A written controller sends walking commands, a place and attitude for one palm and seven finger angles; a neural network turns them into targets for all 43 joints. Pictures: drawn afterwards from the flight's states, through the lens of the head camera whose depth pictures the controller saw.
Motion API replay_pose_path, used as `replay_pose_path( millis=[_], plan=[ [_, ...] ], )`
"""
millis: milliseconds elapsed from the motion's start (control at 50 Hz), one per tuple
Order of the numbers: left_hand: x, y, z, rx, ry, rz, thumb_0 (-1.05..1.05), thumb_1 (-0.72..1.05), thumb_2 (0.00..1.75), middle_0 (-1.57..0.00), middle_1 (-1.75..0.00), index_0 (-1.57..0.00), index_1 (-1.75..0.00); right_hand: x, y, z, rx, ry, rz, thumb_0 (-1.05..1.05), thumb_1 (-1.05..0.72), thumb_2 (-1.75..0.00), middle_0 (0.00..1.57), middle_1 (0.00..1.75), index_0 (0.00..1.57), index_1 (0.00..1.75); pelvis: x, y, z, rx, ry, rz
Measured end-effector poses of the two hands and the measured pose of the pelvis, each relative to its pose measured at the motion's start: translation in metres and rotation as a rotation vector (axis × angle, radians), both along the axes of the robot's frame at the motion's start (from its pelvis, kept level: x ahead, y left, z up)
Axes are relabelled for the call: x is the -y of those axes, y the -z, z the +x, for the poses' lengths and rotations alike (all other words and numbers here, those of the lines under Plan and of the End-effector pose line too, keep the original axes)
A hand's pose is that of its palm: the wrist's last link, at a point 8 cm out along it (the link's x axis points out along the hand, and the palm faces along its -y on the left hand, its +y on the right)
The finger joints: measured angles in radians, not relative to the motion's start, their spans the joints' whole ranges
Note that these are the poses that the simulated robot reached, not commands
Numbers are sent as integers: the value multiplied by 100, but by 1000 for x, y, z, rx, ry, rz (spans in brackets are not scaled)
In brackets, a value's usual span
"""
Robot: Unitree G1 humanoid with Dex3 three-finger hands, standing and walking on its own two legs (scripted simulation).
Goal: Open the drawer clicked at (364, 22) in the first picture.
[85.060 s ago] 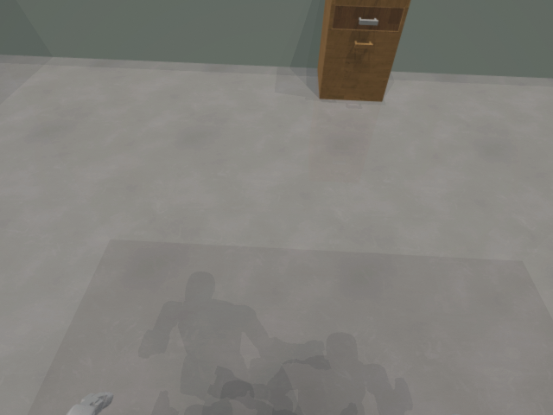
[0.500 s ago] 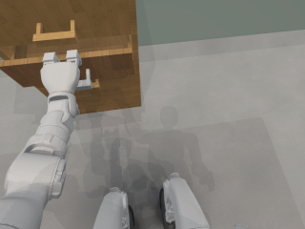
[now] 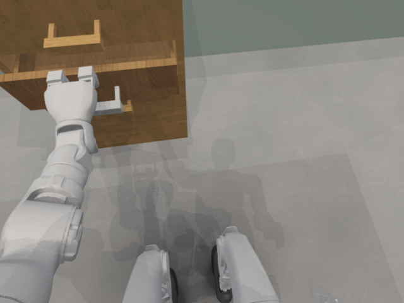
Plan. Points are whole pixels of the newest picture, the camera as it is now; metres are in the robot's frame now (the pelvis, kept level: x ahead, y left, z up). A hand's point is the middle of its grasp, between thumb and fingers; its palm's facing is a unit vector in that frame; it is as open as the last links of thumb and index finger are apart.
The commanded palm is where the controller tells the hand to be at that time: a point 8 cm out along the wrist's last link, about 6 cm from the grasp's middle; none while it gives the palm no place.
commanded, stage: re-aim the fingers above the handle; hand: left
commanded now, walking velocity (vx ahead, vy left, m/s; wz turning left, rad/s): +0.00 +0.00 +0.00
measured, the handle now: (99, 100) +0.58 +0.19 -0.10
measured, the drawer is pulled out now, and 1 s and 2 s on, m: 0.07 0.07 0.07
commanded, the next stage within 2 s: lower the fingers behind the handle in 1.00 s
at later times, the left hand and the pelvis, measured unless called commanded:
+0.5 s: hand (82, 132) +0.47 +0.20 -0.05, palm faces -0.16 +0.02 -0.99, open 13.8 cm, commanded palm +0.46 +0.17 +0.01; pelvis +0.01 +0.01 +0.02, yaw +1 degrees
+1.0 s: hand (92, 141) +0.45 +0.18 -0.05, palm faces -0.24 -0.06 -0.97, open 13.8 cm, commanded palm +0.46 +0.18 +0.01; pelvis +0.01 +0.00 +0.03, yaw +2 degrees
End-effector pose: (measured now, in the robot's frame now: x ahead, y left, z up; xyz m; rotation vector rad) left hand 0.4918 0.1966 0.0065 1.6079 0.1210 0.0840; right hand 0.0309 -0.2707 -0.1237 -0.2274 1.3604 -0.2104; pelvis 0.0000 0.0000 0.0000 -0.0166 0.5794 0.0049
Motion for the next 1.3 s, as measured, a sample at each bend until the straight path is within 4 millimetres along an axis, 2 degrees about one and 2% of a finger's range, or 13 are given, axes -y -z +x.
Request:
replay_pose_path(
  millis=[80, 180, 260, 340, 460, 560, 680, 780, 920, 1020, 1140, 1220, 1300],
  plan=[
    [-2, 14, -27, -123, 6, -48, 0, -48, 30, -31, -120, -31, -120, -11, -1, -2, -21, 20, 35, 0, -91, -90, 20, 30, 20, 30, -3, -9, 3, 14, 1, 4],
    [20, 9, -56, -145, 154, -133, 0, -48, 30, -32, -120, -32, -120, -22, -12, 9, 1, -3, 36, 0, -91, -90, 20, 30, 20, 30, -4, -21, 10, 45, -16, 4],
    [28, -10, -45, 13, 231, -114, 0, -49, 30, -32, -120, -32, -120, -20, -14, 20, 31, -41, 10, 0, -91, -90, 21, 30, 21, 30, -3, -17, 10, 47, -29, -3],
    [15, -22, -22, 147, 133, -51, 0, -49, 30, -32, -120, -32, -120, -14, -8, 28, 47, -49, -2, 0, -91, -90, 21, 30, 21, 30, -3, -9, 5, 34, -28, -9],
    [-6, -6, -23, -39, -54, 33, 0, -48, 30, -31, -120, -31, -120, -14, -6, 27, 39, -18, 36, 0, -91, -90, 20, 30, 20, 30, -5, -14, 3, 35, -10, -1],
    [20, 5, -48, -212, 56, -116, 0, -48, 30, -31, -120, -31, -120, -18, -17, 24, 34, 0, 33, 0, -91, -90, 20, 30, 20, 30, -5, -26, 10, 58, -11, 8],
    [49, -15, -41, 0, 279, -143, 0, -48, 30, -32, -120, -32, -120, -11, -19, 21, 42, -29, -12, 0, -91, -90, 21, 30, 20, 30, -1, -19, 13, 53, -21, 4],
    [25, -22, -20, 183, 119, -28, 0, -48, 30, -32, -120, -32, -120, -5, -2, 20, 17, -29, 1, 0, -91, -90, 20, 30, 20, 30, 2, -7, 5, 36, -12, 6],
    [-13, 5, -40, -133, -119, 22, 0, -48, 30, -31, -120, -31, -120, -12, 1, 21, 11, -3, 66, 0, -91, -90, 20, 30, 20, 30, 3, -18, 3, 37, -5, 18],
    [23, -5, -53, -212, 88, -118, 0, -48, 30, -32, -120, -32, -120, -13, -17, 28, 48, -22, 35, 0, -91, -90, 21, 30, 20, 30, 5, -29, 11, 66, -26, 17],
    [55, -28, -30, 50, 275, -128, 0, -49, 30, -32, -120, -32, -120, 2, -19, 32, 87, -51, -33, 0, -91, -90, 21, 30, 21, 30, 7, -16, 10, 51, -29, 4],
    [38, -21, -16, 164, 130, -53, 0, -48, 30, -31, -120, -31, -120, 7, -5, 28, 69, -39, -27, 0, -91, -90, 20, 30, 20, 30, 7, -3, 3, 29, -11, 7],
    [15, 8, -26, 29, -21, 49, 0, -48, 30, -31, -120, -31, -120, 2, 7, 21, 37, -18, 23, 0, -91, -90, 20, 30, 20, 30, 5, -2, -2, 20, 1, 16]
  ],
)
